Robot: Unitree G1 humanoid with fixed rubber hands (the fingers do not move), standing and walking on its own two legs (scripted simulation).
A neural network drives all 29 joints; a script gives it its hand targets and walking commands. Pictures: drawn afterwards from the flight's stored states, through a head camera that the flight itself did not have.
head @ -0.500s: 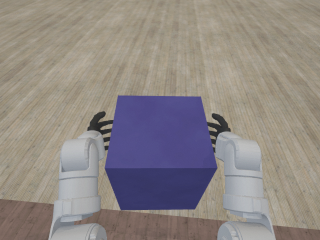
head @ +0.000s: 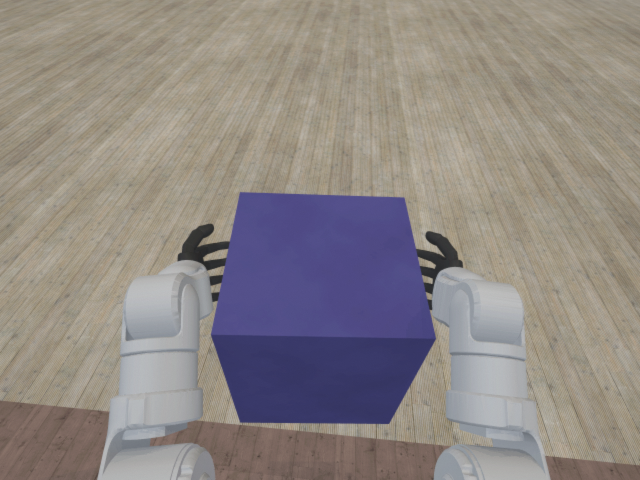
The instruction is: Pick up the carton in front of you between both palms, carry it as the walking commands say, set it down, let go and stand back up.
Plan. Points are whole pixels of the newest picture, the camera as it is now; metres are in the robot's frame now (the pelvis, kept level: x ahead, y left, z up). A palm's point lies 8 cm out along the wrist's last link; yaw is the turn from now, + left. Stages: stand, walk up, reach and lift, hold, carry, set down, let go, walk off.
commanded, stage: carry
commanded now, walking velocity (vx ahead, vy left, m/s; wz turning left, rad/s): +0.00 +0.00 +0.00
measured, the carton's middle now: (318, 314) +0.34 +0.00 +0.05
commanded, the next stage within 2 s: none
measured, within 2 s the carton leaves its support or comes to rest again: neither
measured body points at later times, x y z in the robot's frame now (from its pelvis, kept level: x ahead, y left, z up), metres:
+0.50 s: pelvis +0.01 +0.01 +0.00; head +0.01 +0.00 +0.45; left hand +0.36 +0.16 +0.11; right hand +0.36 -0.14 +0.11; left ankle +0.01 +0.10 -0.72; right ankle +0.06 -0.09 -0.73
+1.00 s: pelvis +0.00 +0.01 +0.00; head -0.02 +0.01 +0.45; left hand +0.34 +0.16 +0.12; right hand +0.34 -0.14 +0.11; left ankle +0.01 +0.10 -0.72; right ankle +0.07 -0.09 -0.73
